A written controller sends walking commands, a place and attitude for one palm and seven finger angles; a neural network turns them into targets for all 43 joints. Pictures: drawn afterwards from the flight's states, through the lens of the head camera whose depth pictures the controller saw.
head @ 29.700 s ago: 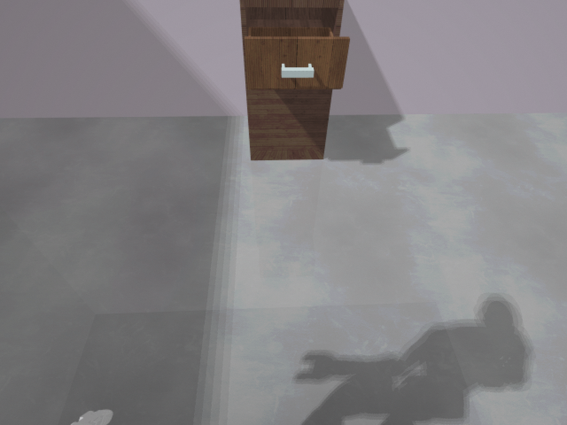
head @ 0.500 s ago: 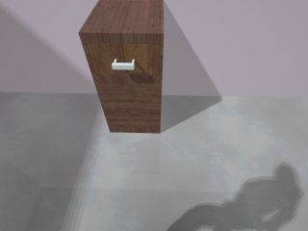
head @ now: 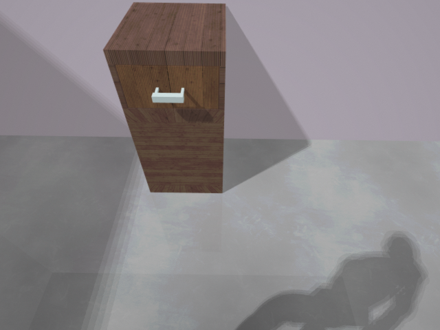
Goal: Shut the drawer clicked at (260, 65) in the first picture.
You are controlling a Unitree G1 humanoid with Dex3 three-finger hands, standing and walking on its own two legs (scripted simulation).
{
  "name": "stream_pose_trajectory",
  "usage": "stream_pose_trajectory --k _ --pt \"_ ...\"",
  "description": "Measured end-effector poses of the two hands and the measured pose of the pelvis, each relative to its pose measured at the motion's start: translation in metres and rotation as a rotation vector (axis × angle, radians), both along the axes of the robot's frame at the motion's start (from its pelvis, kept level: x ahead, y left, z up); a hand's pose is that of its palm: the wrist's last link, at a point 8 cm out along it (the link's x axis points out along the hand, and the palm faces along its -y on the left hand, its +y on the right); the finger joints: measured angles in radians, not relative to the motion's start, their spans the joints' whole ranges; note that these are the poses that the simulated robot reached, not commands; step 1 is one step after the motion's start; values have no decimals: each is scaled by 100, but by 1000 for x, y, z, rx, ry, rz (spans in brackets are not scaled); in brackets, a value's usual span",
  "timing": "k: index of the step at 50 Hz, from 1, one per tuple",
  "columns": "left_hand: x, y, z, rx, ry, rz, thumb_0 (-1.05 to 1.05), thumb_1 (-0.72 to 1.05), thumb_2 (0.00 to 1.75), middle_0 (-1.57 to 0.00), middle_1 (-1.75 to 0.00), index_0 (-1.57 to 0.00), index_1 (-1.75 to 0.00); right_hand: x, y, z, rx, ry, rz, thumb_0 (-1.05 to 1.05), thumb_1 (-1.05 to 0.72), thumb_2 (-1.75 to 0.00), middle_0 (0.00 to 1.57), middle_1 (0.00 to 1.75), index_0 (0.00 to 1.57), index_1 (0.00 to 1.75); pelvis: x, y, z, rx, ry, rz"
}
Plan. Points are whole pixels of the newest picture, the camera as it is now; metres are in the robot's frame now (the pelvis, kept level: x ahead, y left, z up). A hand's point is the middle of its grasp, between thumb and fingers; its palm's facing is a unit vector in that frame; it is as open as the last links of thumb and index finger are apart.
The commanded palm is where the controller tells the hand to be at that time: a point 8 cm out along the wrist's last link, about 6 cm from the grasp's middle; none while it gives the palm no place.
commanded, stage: look to check the result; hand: left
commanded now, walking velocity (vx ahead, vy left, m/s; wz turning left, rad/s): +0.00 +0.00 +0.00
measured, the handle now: (169, 94) +0.89 +0.23 -0.09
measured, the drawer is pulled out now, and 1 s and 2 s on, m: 0.00 0.00 0.00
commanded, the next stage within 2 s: stand and wait in 0.42 s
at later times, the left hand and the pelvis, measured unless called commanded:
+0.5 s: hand out of the picture +0.01 +0.17 -0.17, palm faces +0.03 -0.98 -0.20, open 7.4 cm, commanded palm none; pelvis +0.01 -0.01 +0.00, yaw +0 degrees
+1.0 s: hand out of the picture +0.02 +0.16 -0.17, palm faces +0.03 -0.98 -0.22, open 7.4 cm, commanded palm none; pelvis +0.02 -0.02 +0.00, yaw +0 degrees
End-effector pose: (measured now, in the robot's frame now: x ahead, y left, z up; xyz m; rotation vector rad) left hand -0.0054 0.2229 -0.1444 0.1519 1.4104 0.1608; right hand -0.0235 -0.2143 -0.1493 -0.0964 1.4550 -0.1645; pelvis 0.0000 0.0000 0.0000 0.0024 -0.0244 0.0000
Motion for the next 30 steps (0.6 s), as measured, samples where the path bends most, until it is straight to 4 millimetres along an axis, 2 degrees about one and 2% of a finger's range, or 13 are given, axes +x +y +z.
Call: stream_pose_trajectory --k 10,30 --pt "-1 -3 1 3 15 6 0 91 90 -20 -30 -20 -30 10 -5 0 -1 -11 5 0 -91 -89 20 30 20 30 4 -4 0 0 1 -1" --pt "17 -10 3 6 -17 3 0 91 90 -20 -30 -20 -30 30 -15 0 -8 -37 20 0 -91 -89 20 30 20 30 13 -11 1 1 1 3"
